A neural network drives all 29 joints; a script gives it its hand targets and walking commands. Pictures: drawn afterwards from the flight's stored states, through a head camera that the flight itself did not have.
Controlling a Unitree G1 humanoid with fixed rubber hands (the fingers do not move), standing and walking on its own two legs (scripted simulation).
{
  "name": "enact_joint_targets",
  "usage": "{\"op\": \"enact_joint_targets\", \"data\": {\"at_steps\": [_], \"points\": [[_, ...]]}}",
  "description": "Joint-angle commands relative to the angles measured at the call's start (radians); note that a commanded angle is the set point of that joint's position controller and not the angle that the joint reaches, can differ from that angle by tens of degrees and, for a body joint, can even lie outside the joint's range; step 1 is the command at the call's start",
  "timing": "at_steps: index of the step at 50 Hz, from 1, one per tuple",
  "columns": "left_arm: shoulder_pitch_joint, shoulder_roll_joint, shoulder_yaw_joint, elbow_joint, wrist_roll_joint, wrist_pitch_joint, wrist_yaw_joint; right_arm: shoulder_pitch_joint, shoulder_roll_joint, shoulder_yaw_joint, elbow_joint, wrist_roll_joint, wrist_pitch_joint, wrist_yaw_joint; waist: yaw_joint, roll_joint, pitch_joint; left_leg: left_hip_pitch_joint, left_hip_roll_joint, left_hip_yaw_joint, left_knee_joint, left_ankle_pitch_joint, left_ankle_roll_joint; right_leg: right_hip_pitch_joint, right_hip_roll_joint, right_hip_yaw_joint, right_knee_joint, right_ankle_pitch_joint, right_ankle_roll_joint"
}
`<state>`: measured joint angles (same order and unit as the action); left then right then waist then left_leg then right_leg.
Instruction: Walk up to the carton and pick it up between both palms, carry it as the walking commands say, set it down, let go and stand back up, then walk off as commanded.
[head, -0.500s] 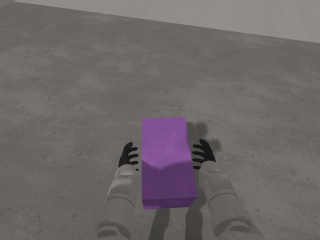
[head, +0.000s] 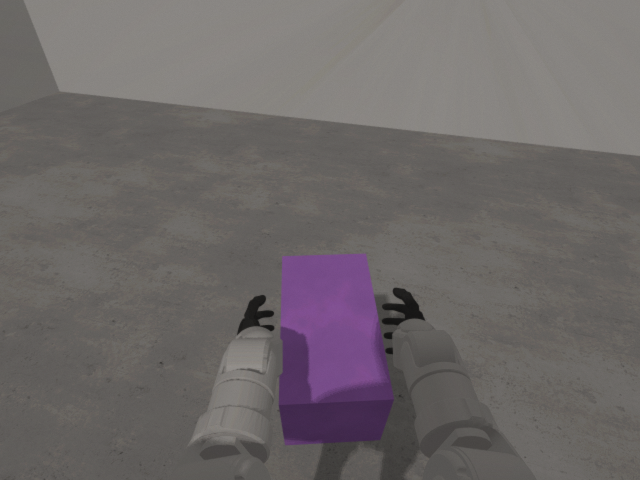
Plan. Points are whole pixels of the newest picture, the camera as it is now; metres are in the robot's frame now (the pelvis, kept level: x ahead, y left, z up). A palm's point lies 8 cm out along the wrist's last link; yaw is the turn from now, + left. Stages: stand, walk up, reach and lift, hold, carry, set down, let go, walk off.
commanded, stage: reach and lift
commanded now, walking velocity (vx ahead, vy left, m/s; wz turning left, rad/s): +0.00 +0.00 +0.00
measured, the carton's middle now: (328, 342) +0.37 -0.01 -0.04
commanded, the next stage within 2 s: hold in 1.26 s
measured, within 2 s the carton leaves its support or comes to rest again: neither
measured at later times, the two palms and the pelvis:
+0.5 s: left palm (245, 343) +0.31 +0.11 +0.05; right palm (408, 340) +0.30 -0.12 +0.05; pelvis -0.02 +0.01 +0.00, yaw -1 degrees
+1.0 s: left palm (244, 349) +0.30 +0.11 +0.05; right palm (413, 340) +0.30 -0.12 +0.05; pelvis -0.01 +0.00 +0.00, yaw -1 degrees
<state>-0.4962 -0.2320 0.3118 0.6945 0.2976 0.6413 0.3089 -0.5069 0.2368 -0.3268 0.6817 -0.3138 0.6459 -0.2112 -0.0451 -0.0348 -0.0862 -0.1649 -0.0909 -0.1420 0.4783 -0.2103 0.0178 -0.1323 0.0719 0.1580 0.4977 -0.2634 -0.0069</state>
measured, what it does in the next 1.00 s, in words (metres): stands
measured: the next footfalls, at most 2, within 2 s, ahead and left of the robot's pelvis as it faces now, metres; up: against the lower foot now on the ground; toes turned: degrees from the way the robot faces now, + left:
none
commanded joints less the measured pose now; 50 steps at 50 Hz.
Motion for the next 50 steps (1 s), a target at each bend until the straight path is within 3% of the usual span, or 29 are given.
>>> {"op": "enact_joint_targets", "data": {"at_steps": [1,2,6,8,9,13,14,15,18,19,20,24,25,29,30,32,33,34,35,38,40,41,42,43,44,45,46,49,50], "points": [[-0.76,-1.093,-0.403,-0.027,-0.251,-0.045,-0.465,-0.655,1.1,0.368,0.039,0.26,-0.048,0.333,0.009,0.042,-0.206,0.109,0.025,0.034,-0.063,0.083,-0.012,-0.037,-0.04,-0.027,-0.091,0.156,0.008],[-0.761,-1.081,-0.386,-0.042,-0.251,-0.044,-0.463,-0.672,1.096,0.345,0.043,0.251,-0.045,0.339,0.032,0.038,-0.188,0.085,0.028,0.043,-0.075,0.056,-0.017,-0.027,-0.028,-0.038,-0.09,0.126,0.003],[-0.803,-1.111,-0.385,0.005,-0.254,-0.043,-0.454,-0.766,1.09,0.365,0.013,0.249,-0.055,0.343,0.033,0.015,-0.278,0.102,0.027,0.043,-0.054,0.072,-0.018,0.0,-0.032,-0.035,-0.074,0.127,0.006],[-0.783,-1.101,-0.385,-0.001,-0.252,-0.038,-0.448,-0.698,1.086,0.335,0.069,0.228,-0.04,0.342,0.007,0.028,-0.27,0.134,0.033,0.045,-0.065,0.079,-0.023,-0.018,-0.02,-0.056,-0.075,0.14,0.001],[-0.818,-1.087,-0.355,0.025,-0.233,-0.036,-0.448,-0.693,1.05,0.288,0.104,0.194,-0.038,0.345,0.007,0.079,-0.235,0.108,0.033,0.042,-0.07,0.036,-0.027,-0.049,-0.027,-0.045,-0.079,0.085,-0.011],[-0.801,-1.116,-0.341,0.068,-0.234,-0.046,-0.444,-0.785,1.056,0.32,0.029,0.215,-0.058,0.347,0.029,0.02,-0.263,0.109,0.041,0.032,-0.071,0.019,-0.019,-0.018,-0.019,-0.051,-0.074,0.074,-0.005],[-0.825,-1.129,-0.347,0.081,-0.241,-0.049,-0.446,-0.798,1.045,0.315,0.038,0.204,-0.06,0.348,-0.004,0.004,-0.263,0.128,0.052,0.021,-0.071,0.022,-0.014,-0.056,-0.015,-0.06,-0.065,0.063,-0.002],[-0.794,-1.11,-0.325,0.086,-0.234,-0.048,-0.44,-0.796,1.05,0.311,0.032,0.218,-0.059,0.348,0.025,0.04,-0.245,0.117,0.041,0.035,-0.07,0.025,-0.016,-0.037,-0.03,-0.047,-0.073,0.074,-0.006],[-0.82,-1.103,-0.312,0.051,-0.229,-0.06,-0.432,-0.775,1.064,0.306,0.063,0.2,-0.053,0.353,0.023,-0.01,-0.281,0.15,0.049,0.027,-0.067,0.032,-0.012,-0.067,-0.02,-0.048,-0.073,0.061,-0.005],[-0.841,-1.106,-0.345,0.015,-0.241,-0.059,-0.432,-0.716,1.077,0.295,0.08,0.202,-0.054,0.348,0.003,0.046,-0.268,0.168,0.053,0.036,-0.07,0.058,-0.015,-0.075,-0.023,-0.044,-0.078,0.09,-0.011],[-0.822,-1.113,-0.345,0.02,-0.237,-0.059,-0.429,-0.721,1.07,0.296,0.079,0.199,-0.056,0.351,0.0,0.031,-0.284,0.168,0.052,0.031,-0.075,0.059,-0.02,-0.065,-0.015,-0.055,-0.074,0.095,-0.01],[-0.753,-1.088,-0.374,0.005,-0.238,-0.059,-0.429,-0.737,1.071,0.352,-0.013,0.228,-0.066,0.349,0.053,0.068,-0.315,0.148,0.042,0.039,-0.056,0.171,-0.019,-0.014,-0.014,-0.037,-0.054,0.187,-0.002],[-0.776,-1.113,-0.384,0.001,-0.256,-0.055,-0.43,-0.69,1.076,0.359,0.018,0.227,-0.059,0.35,0.023,0.053,-0.309,0.164,0.045,0.032,-0.073,0.13,-0.015,-0.025,-0.012,-0.05,-0.072,0.155,-0.005],[-0.743,-1.081,-0.369,0.017,-0.244,-0.058,-0.441,-0.722,1.104,0.388,-0.016,0.222,-0.055,0.345,0.053,-0.019,-0.297,0.162,0.038,0.039,-0.071,0.081,0.0,-0.025,-0.022,-0.038,-0.084,0.098,0.006],[-0.837,-1.069,-0.404,-0.09,-0.252,-0.068,-0.441,-0.666,1.096,0.366,0.017,0.209,-0.056,0.349,0.021,0.049,-0.293,0.158,0.035,0.044,-0.064,0.065,-0.007,-0.044,-0.025,-0.029,-0.08,0.084,-0.003],[-0.735,-1.097,-0.411,-0.026,-0.257,-0.041,-0.449,-0.639,1.11,0.378,0.008,0.228,-0.045,0.342,0.018,0.028,-0.278,0.176,0.041,0.037,-0.069,0.113,-0.007,-0.053,-0.018,-0.044,-0.079,0.131,0.003],[-0.714,-1.066,-0.381,-0.026,-0.238,-0.039,-0.442,-0.645,1.106,0.374,-0.003,0.215,-0.042,0.341,0.047,0.054,-0.249,0.125,0.032,0.054,-0.072,0.102,-0.007,-0.008,-0.027,-0.033,-0.08,0.151,-0.001],[-0.721,-1.074,-0.379,-0.003,-0.244,-0.037,-0.451,-0.692,1.118,0.4,-0.025,0.233,-0.041,0.343,0.048,-0.029,-0.244,0.126,0.026,0.05,-0.074,0.043,0.002,-0.026,-0.022,-0.044,-0.099,0.067,0.011],[-0.706,-1.081,-0.386,-0.036,-0.248,-0.04,-0.448,-0.638,1.11,0.392,-0.019,0.227,-0.037,0.34,0.04,0.011,-0.232,0.159,0.031,0.043,-0.069,0.085,0.001,-0.029,-0.029,-0.033,-0.093,0.11,0.006],[-0.746,-1.068,-0.407,-0.064,-0.256,-0.039,-0.457,-0.657,1.132,0.401,-0.016,0.23,-0.033,0.345,0.046,-0.015,-0.237,0.146,0.032,0.048,-0.064,0.088,0.002,-0.04,-0.03,-0.022,-0.098,0.098,0.006],[-0.742,-1.102,-0.466,-0.122,-0.293,-0.024,-0.455,-0.621,1.123,0.414,-0.044,0.257,-0.035,0.343,0.025,0.067,-0.265,0.163,0.03,0.04,-0.067,0.108,-0.011,-0.019,-0.032,-0.027,-0.089,0.139,-0.008],[-0.693,-1.07,-0.464,-0.126,-0.282,-0.024,-0.45,-0.608,1.124,0.429,-0.052,0.25,-0.026,0.344,0.032,0.003,-0.27,0.16,0.033,0.033,-0.064,0.142,-0.004,0.004,-0.013,-0.037,-0.08,0.161,0.004],[-0.708,-1.072,-0.45,-0.123,-0.279,-0.018,-0.449,-0.577,1.114,0.41,-0.035,0.242,-0.018,0.346,0.042,0.032,-0.254,0.171,0.034,0.035,-0.068,0.115,-0.007,-0.02,-0.025,-0.025,-0.09,0.136,-0.008],[-0.705,-1.08,-0.462,-0.132,-0.287,-0.017,-0.451,-0.583,1.122,0.419,-0.039,0.252,-0.018,0.347,0.023,0.035,-0.245,0.146,0.03,0.041,-0.065,0.107,-0.005,0.0,-0.022,-0.033,-0.087,0.142,0.0],[-0.663,-1.071,-0.46,-0.125,-0.268,-0.012,-0.457,-0.605,1.118,0.444,-0.091,0.252,-0.018,0.345,0.05,0.019,-0.259,0.154,0.025,0.039,-0.066,0.122,-0.004,0.0,-0.02,-0.031,-0.089,0.152,0.006],[-0.653,-1.106,-0.486,-0.152,-0.286,-0.002,-0.448,-0.554,1.107,0.421,-0.058,0.253,-0.006,0.349,0.004,0.057,-0.241,0.185,0.04,0.025,-0.077,0.146,-0.009,-0.012,-0.016,-0.045,-0.074,0.171,-0.002],[-0.666,-1.1,-0.506,-0.175,-0.303,0.0,-0.451,-0.548,1.119,0.446,-0.089,0.263,-0.009,0.349,0.023,0.068,-0.268,0.191,0.033,0.028,-0.072,0.149,-0.012,0.0,-0.022,-0.028,-0.081,0.186,-0.008],[-0.648,-1.098,-0.529,-0.22,-0.317,0.0,-0.449,-0.528,1.135,0.494,-0.123,0.28,0.0,0.353,0.026,0.012,-0.293,0.19,0.03,0.022,-0.058,0.189,-0.01,0.027,-0.014,-0.032,-0.072,0.222,0.003],[-0.606,-1.118,-0.544,-0.226,-0.32,0.01,-0.446,-0.502,1.13,0.493,-0.134,0.281,0.006,0.346,0.02,0.049,-0.282,0.193,0.031,0.015,-0.063,0.223,-0.011,0.038,-0.017,-0.026,-0.074,0.252,-0.003]]}}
